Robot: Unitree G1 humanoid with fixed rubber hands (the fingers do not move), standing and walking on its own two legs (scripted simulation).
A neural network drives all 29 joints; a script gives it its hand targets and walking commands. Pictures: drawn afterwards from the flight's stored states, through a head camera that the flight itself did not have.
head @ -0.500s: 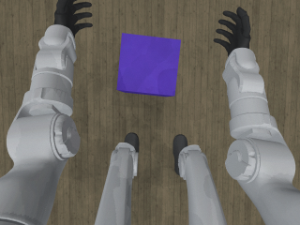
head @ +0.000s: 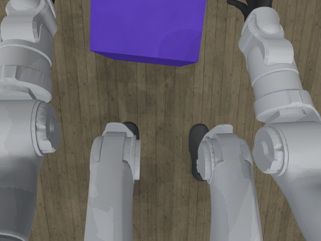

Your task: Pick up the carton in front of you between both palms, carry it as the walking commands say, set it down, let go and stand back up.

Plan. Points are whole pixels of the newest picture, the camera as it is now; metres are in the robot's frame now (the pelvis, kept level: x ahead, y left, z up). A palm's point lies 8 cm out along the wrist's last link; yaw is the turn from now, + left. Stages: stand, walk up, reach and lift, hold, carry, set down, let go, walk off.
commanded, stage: reach and lift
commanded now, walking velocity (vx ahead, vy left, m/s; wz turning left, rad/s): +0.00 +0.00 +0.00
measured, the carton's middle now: (149, 18) +0.55 +0.07 -0.30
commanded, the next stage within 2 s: none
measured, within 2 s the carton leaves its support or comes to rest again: leaves its support in 1.02 s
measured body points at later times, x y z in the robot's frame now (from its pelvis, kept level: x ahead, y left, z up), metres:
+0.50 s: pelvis +0.00 +0.01 -0.05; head +0.37 +0.05 +0.19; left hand +0.56 +0.24 -0.23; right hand +0.56 -0.11 -0.23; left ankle +0.11 +0.13 -0.39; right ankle +0.12 -0.13 -0.39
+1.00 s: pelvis +0.00 +0.01 -0.06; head +0.37 +0.05 +0.19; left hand +0.56 +0.22 -0.23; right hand +0.56 -0.09 -0.22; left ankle +0.11 +0.12 -0.39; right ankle +0.12 -0.13 -0.39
